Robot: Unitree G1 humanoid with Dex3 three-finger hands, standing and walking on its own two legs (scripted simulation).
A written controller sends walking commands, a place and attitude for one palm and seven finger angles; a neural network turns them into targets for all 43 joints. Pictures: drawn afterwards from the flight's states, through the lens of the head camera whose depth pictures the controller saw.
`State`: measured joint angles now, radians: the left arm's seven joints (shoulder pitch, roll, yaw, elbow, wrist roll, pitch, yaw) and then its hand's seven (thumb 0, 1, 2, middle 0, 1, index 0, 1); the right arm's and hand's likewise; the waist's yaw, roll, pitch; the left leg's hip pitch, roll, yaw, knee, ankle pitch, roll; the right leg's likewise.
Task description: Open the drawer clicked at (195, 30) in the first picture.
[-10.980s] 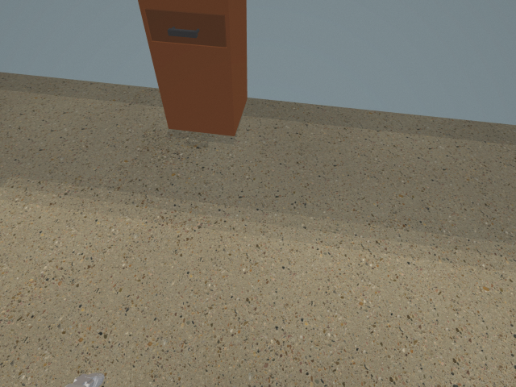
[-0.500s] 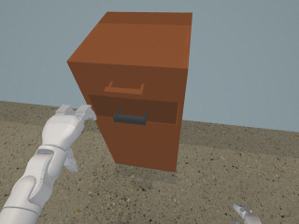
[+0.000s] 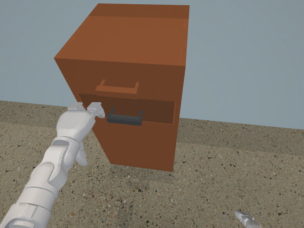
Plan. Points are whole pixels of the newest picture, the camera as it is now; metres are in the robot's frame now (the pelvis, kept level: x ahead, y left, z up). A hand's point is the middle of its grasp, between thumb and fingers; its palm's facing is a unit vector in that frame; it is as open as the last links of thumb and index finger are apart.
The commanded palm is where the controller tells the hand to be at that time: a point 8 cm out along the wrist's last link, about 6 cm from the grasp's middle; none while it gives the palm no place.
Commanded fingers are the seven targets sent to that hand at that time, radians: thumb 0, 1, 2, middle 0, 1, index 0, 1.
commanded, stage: move the hooked fingers above the handle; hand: left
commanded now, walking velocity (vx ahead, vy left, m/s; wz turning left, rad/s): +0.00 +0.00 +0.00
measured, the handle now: (125, 115) +0.54 +0.17 -0.12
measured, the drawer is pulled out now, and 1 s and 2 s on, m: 0.00 0.00 0.00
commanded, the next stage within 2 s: none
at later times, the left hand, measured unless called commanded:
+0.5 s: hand (104, 126) +0.41 +0.20 -0.01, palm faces -0.08 -0.04 -1.00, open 13.8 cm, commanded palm +0.40 +0.20 +0.05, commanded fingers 0.00 -0.50 0.30 -0.30 -1.20 -0.30 -1.20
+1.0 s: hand (111, 124) +0.43 +0.19 -0.03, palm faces +0.01 +0.01 -1.00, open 14.6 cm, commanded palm +0.46 +0.17 +0.00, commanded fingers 0.00 -0.50 0.30 -0.30 -1.20 -0.30 -1.20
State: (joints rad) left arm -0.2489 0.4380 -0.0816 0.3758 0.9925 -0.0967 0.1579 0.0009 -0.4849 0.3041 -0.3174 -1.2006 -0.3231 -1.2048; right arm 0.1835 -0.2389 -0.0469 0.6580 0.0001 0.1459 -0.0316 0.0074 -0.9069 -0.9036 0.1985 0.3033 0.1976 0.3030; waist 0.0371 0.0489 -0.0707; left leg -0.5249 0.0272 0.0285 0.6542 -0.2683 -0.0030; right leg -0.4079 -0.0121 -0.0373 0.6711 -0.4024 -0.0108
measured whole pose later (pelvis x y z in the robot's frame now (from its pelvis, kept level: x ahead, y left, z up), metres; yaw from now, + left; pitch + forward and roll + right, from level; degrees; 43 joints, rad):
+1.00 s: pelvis -0.03 +0.01 -0.04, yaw +0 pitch +19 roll -2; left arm -0.78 0.37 -0.19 1.08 1.09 0.00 0.46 0.00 -0.48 0.30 -0.32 -1.20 -0.15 -1.21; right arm 0.32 -0.24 -0.05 0.72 0.00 0.12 -0.03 0.00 -0.91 -0.90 0.20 0.30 0.20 0.30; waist -0.10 0.04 -0.17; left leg -0.96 0.04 -0.01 0.96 -0.33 0.01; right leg -0.82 0.00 -0.07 0.96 -0.47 -0.01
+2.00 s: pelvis +0.00 +0.02 -0.05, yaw -3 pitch +23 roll -3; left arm -0.74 0.36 -0.14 0.99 1.07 -0.02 0.34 0.00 -0.48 0.30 -0.32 -1.20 -0.32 -1.20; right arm 0.31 -0.22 -0.07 0.71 -0.03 0.13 -0.02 0.00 -0.91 -0.90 0.20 0.30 0.20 0.30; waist -0.10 0.05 -0.18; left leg -0.98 0.04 0.00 0.98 -0.40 0.02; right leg -0.84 0.02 -0.02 0.94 -0.50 0.01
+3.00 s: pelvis -0.01 +0.02 -0.06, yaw -4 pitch +24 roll -3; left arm -0.77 0.42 -0.06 1.09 1.12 0.00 0.43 0.00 -0.48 0.30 -0.32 -1.20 -0.32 -1.20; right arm 0.33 -0.23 -0.07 0.73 -0.03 0.13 -0.01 0.00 -0.91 -0.90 0.20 0.30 0.20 0.30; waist -0.13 0.06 -0.19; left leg -1.04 0.05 0.01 1.03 -0.41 0.02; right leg -0.91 0.03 -0.01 1.00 -0.51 0.01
